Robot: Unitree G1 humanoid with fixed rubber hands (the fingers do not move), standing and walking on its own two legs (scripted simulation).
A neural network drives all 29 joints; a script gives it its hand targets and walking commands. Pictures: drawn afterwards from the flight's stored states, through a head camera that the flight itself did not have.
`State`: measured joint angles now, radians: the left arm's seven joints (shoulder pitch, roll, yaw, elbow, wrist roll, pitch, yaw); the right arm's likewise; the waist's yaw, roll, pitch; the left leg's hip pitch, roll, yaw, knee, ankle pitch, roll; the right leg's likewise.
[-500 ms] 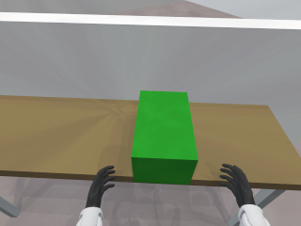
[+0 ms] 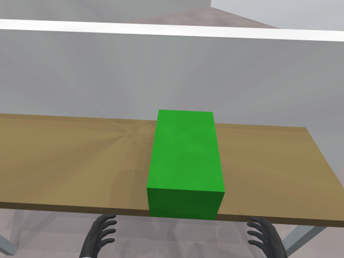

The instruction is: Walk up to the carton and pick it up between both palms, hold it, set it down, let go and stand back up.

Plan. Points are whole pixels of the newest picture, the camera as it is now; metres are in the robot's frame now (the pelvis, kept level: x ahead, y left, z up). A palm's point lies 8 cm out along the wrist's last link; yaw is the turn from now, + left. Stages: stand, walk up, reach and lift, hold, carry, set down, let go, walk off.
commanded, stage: set down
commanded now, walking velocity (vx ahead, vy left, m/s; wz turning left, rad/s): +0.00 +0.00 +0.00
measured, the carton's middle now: (184, 159) +0.42 -0.01 -0.03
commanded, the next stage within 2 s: let go in 0.66 s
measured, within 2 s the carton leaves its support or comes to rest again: neither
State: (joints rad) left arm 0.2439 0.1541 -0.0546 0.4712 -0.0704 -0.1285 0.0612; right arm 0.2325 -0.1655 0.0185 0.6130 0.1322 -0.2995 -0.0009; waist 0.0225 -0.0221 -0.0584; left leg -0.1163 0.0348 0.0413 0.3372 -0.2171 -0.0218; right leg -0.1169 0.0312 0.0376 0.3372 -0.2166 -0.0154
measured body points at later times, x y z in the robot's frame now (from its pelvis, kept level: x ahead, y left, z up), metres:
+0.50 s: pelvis +0.01 +0.00 +0.00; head +0.01 +0.02 +0.45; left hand +0.15 +0.23 -0.08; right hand +0.16 -0.21 -0.08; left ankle -0.02 +0.13 -0.75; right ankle -0.02 -0.11 -0.75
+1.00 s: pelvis +0.00 +0.00 -0.01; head +0.01 +0.02 +0.44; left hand +0.17 +0.23 -0.09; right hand +0.16 -0.23 -0.10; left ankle -0.02 +0.13 -0.75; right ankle -0.02 -0.11 -0.75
